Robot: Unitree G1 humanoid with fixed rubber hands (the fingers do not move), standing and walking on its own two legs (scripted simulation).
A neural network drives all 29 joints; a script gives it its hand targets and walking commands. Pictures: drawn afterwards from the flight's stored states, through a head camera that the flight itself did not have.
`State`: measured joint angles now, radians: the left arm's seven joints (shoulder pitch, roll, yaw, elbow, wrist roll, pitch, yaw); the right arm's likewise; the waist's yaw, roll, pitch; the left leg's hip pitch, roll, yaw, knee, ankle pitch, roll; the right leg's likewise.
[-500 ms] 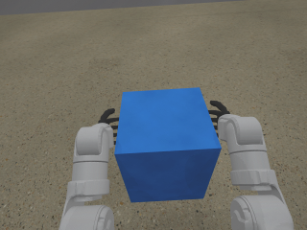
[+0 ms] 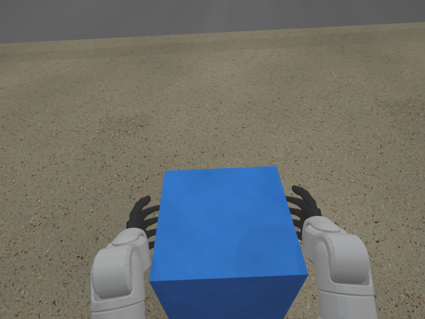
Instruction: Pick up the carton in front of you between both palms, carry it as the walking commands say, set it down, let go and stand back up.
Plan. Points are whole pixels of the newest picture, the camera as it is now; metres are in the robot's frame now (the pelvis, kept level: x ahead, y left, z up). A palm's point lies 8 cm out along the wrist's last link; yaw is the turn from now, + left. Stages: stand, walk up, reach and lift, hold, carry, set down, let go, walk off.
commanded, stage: carry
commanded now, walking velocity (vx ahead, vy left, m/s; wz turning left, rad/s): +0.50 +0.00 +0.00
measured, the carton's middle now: (223, 250) +0.28 +0.00 +0.00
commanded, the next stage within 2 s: hold in 1.96 s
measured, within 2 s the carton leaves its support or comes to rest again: neither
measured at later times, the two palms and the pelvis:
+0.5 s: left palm (169, 142) +0.52 +0.12 +0.08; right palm (289, 134) +0.54 -0.17 +0.07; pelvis +0.26 -0.04 +0.00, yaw +3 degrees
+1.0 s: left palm (161, 124) +0.58 +0.15 +0.09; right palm (274, 114) +0.60 -0.15 +0.09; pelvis +0.33 -0.02 +0.00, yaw +4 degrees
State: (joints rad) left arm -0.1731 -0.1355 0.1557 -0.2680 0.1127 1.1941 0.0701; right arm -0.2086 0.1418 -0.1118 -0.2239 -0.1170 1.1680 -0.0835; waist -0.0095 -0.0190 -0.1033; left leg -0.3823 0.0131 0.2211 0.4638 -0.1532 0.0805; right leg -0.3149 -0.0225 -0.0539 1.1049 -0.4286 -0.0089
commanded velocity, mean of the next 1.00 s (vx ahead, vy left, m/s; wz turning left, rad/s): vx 0.05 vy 0.00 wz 0.00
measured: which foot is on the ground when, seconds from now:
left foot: down 0.00-0.38, up 0.40-0.52, down 0.54-1.00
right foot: up 0.00-0.32, down 0.34-1.00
